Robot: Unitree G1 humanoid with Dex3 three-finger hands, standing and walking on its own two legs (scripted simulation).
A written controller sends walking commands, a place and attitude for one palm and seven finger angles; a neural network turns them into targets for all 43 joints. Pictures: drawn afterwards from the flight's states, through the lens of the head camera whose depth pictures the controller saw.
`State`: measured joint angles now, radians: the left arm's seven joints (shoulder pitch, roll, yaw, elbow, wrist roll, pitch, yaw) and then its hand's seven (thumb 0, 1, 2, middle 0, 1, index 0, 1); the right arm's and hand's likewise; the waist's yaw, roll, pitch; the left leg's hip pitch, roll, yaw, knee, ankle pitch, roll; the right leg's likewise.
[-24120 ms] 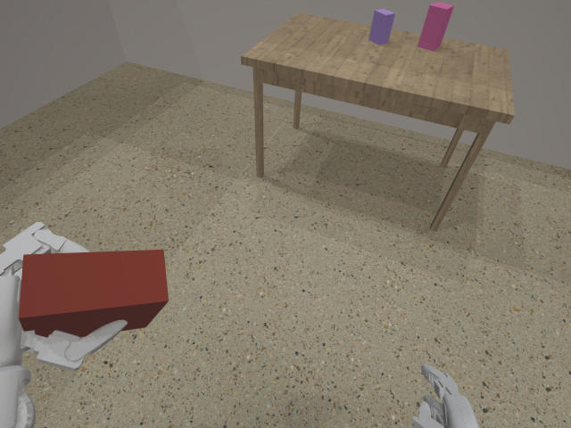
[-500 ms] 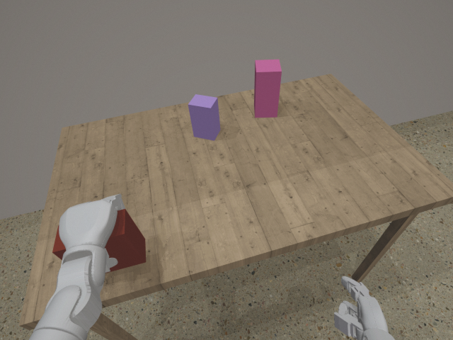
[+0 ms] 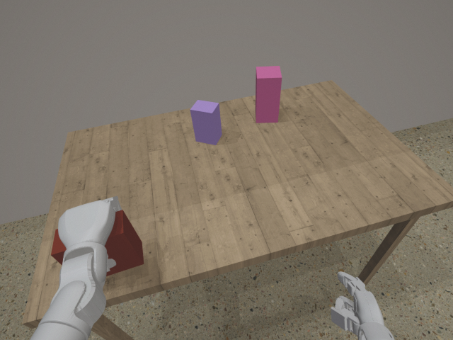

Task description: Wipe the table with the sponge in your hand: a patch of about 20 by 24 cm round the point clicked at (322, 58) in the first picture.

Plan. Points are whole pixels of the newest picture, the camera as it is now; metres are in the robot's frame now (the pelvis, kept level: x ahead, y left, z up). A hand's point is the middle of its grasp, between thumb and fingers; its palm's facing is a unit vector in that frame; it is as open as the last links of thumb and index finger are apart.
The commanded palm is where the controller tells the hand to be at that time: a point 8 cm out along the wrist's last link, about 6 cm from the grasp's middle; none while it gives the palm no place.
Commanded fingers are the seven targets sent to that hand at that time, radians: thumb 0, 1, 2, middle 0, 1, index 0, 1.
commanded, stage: move the sponge above the wiping area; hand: left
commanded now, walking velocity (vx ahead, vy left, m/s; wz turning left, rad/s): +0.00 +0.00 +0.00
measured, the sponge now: (106, 252) +0.26 +0.29 -0.01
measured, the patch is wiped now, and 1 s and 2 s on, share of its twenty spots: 0.00 0.00 0.00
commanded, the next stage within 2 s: none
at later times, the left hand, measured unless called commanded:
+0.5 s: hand (98, 241) +0.26 +0.29 +0.03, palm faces -0.05 -0.07 -1.00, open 9.7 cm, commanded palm +0.24 +0.27 +0.09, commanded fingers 0.00 0.10 1.30 -1.20 -1.60 -1.20 -1.60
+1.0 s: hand (101, 246) +0.26 +0.29 +0.02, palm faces -0.12 -0.09 -0.99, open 9.7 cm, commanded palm +0.25 +0.27 +0.09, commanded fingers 0.00 0.10 1.30 -1.20 -1.60 -1.20 -1.60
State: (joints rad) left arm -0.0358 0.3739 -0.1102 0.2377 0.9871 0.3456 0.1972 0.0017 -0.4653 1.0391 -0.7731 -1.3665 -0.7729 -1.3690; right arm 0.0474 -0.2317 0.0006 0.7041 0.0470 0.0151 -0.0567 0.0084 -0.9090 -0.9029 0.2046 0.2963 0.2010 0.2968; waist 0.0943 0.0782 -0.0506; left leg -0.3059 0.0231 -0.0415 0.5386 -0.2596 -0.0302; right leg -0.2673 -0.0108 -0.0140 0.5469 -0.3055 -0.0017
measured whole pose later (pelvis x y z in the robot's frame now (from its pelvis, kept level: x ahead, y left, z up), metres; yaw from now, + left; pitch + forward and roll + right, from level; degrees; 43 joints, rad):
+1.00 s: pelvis +0.00 +0.01 +0.00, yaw +1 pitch +2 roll +0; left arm -0.02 0.38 -0.13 0.23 0.98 0.36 0.12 0.00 -0.46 1.04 -0.77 -1.37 -0.77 -1.37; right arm 0.06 -0.25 0.00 0.68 0.05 0.02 -0.06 0.01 -0.91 -0.90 0.21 0.30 0.20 0.30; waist 0.09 0.08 -0.04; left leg -0.31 0.01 -0.05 0.54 -0.26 -0.02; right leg -0.26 -0.02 -0.02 0.53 -0.30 0.01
